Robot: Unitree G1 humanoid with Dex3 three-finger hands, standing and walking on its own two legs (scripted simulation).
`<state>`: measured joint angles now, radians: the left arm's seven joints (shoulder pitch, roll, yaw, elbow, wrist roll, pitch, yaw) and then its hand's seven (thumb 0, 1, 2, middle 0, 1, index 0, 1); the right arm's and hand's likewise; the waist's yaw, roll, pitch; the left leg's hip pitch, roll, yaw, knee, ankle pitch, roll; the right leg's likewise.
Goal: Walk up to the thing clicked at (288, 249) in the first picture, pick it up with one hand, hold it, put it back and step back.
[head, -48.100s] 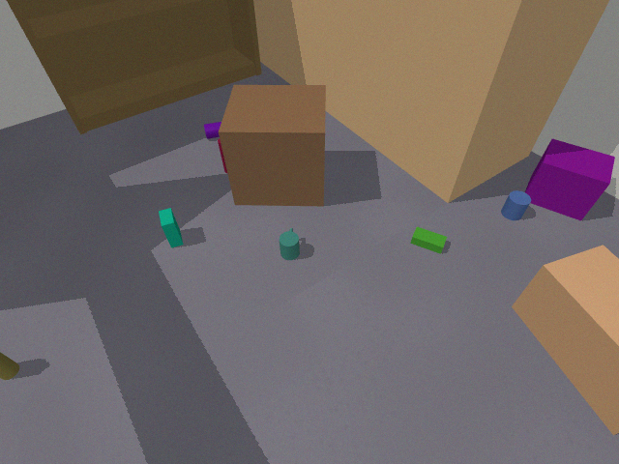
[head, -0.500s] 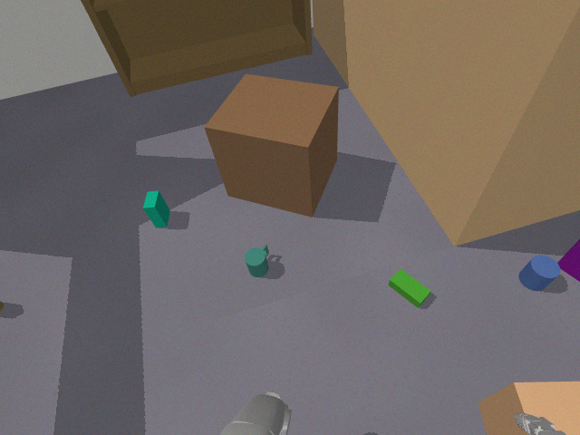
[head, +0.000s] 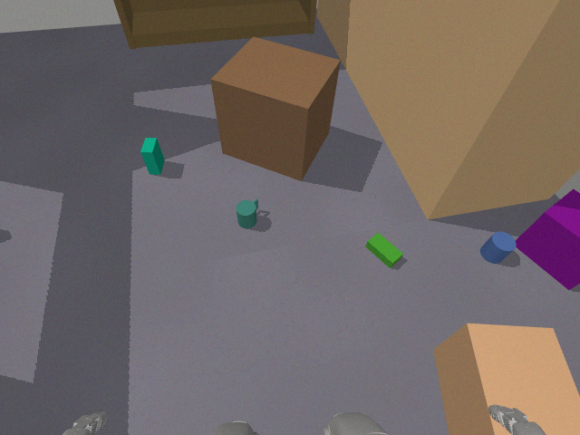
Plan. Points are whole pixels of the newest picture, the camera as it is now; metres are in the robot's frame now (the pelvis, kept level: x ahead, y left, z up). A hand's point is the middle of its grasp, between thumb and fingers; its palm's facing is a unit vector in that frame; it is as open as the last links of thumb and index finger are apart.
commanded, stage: step back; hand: left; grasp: from above
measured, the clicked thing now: (249, 211) +0.97 +0.18 -0.72
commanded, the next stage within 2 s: stand in 1.28 s
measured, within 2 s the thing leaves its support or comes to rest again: neither
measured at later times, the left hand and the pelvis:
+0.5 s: hand out of the picture -0.05 +0.29 -0.14, palm faces +0.05 -0.90 -0.44, open 7.4 cm; pelvis -0.10 +0.00 +0.00, yaw +1 degrees
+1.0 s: hand out of the picture +0.00 +0.26 -0.14, palm faces +0.06 -0.92 -0.38, open 7.4 cm; pelvis -0.06 -0.01 +0.00, yaw +3 degrees
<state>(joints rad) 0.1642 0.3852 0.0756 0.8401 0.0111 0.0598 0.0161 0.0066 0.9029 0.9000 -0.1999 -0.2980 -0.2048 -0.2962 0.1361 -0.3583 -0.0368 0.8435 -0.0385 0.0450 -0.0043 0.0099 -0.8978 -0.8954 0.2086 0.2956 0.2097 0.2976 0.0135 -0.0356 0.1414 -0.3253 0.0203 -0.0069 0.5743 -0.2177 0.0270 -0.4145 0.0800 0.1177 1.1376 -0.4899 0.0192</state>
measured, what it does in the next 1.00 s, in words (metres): steps on the spot: right foot, then left foot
